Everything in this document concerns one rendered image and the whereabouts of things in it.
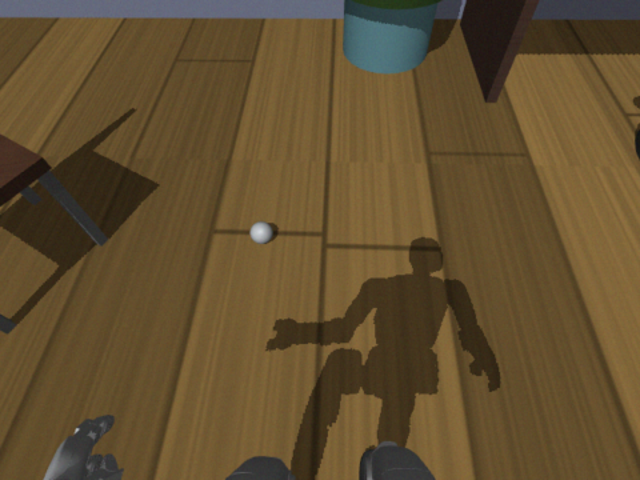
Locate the ball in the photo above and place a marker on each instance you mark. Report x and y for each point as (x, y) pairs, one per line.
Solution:
(261, 232)

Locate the potted plant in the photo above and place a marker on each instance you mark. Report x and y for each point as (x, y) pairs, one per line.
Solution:
(387, 36)

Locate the left robot hand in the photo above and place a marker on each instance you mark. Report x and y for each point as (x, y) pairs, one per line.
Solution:
(73, 459)

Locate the right robot foot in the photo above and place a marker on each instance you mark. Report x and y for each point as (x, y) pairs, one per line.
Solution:
(361, 470)

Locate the chair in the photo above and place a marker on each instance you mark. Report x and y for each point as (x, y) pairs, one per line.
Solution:
(19, 167)

